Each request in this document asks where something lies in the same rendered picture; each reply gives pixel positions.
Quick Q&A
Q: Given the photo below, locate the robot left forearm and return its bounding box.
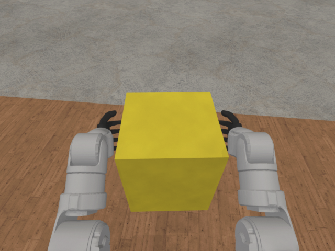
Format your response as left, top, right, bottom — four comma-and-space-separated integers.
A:
48, 128, 114, 251

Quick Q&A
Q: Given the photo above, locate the left robot hand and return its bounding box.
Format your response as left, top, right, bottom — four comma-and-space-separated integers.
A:
97, 110, 121, 151

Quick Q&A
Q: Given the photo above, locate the robot right forearm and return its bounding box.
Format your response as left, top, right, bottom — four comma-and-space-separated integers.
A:
227, 127, 299, 251

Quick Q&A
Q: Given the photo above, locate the right robot upper arm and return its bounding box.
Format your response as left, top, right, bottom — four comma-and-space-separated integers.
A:
235, 216, 298, 251

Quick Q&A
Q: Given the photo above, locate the carton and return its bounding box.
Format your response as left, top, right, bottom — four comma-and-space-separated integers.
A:
115, 92, 229, 212

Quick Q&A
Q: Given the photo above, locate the right robot hand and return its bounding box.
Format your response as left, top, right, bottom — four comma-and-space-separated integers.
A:
219, 110, 242, 150

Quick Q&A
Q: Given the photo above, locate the left robot upper arm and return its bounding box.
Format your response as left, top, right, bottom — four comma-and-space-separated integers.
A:
49, 220, 110, 251

